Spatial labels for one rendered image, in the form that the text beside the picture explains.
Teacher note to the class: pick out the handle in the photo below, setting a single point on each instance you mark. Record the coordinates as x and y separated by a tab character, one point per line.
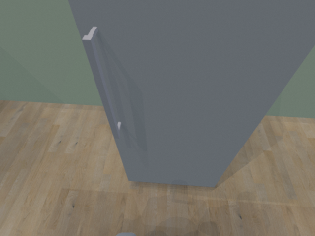
90	48

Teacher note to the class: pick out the fridge door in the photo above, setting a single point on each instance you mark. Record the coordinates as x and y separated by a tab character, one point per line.
190	80

